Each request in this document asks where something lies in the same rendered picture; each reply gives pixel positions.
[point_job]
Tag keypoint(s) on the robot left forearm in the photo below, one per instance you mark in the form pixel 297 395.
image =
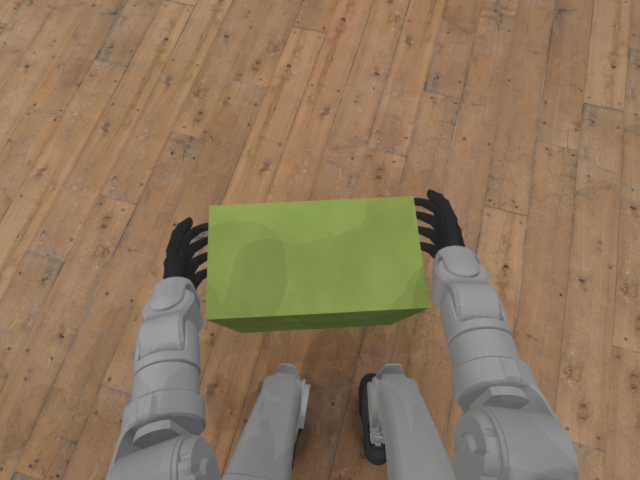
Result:
pixel 165 401

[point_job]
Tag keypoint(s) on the robot right thigh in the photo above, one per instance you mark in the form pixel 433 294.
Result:
pixel 414 449

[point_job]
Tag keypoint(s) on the robot left foot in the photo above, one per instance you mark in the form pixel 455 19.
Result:
pixel 299 431

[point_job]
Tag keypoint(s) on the robot left hand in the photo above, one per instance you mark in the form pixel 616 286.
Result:
pixel 179 261

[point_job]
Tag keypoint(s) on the robot right hand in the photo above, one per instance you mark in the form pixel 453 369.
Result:
pixel 446 231

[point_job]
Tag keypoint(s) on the robot right forearm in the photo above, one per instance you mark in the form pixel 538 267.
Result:
pixel 487 367

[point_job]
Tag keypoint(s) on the carton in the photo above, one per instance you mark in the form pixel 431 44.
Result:
pixel 314 264

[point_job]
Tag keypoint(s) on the right robot upper arm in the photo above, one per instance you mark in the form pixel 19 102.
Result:
pixel 495 443

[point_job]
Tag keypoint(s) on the left robot upper arm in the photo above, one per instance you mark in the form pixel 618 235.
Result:
pixel 185 457

